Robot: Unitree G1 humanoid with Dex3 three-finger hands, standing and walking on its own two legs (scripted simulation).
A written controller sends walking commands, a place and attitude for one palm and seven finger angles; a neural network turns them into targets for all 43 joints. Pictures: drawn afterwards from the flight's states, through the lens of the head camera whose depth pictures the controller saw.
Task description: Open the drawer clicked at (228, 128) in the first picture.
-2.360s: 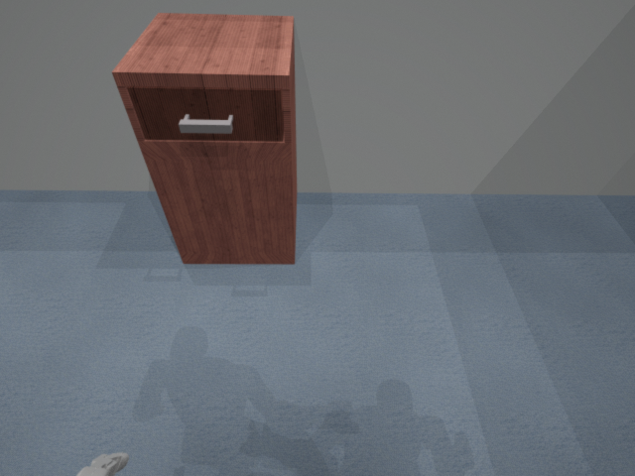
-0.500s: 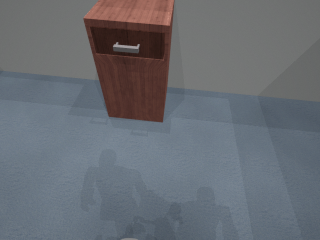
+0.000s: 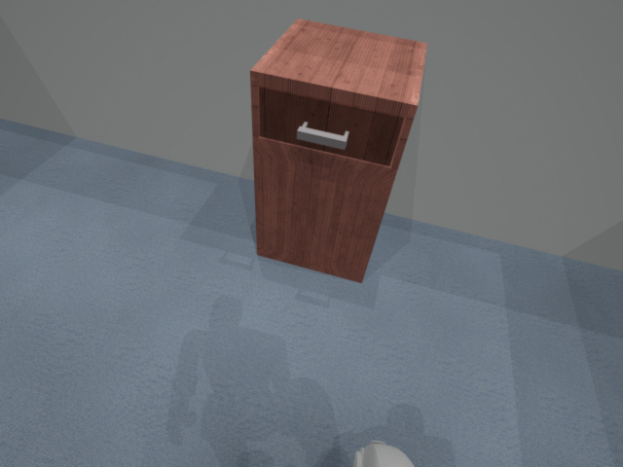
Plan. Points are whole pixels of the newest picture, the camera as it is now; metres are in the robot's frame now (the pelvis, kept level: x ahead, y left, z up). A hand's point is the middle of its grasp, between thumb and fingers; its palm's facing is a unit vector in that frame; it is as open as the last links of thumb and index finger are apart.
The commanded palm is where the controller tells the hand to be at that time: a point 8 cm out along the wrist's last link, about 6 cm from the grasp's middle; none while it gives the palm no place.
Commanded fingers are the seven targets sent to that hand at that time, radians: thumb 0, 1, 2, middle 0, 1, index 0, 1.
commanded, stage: turn to face it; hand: left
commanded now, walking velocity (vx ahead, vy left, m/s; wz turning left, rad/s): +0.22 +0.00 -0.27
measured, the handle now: (323, 133) +0.97 -0.01 -0.11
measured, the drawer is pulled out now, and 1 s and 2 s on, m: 0.00 0.00 0.00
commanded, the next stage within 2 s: take the last steps up to it in 0.54 s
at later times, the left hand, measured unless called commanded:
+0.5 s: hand (226, 436) +0.21 +0.13 -0.17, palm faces -0.06 -0.97 -0.23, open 7.3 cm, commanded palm none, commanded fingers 0.00 0.90 0.90 -0.20 -0.30 -0.20 -0.30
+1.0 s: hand (223, 378) +0.30 +0.15 -0.18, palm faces -0.19 -0.97 -0.18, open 7.4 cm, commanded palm none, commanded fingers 0.00 0.90 0.90 -0.20 -0.30 -0.20 -0.30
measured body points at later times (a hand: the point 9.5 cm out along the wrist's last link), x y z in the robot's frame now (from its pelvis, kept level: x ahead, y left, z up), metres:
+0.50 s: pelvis +0.15 -0.05 -0.01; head +0.16 -0.06 +0.44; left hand +0.21 +0.18 -0.16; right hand +0.17 -0.28 -0.17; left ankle +0.17 +0.12 -0.68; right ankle +0.19 -0.10 -0.74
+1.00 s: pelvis +0.23 -0.03 +0.00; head +0.24 -0.02 +0.45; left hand +0.31 +0.20 -0.16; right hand +0.14 -0.25 -0.15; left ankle +0.18 +0.10 -0.74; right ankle +0.22 -0.17 -0.68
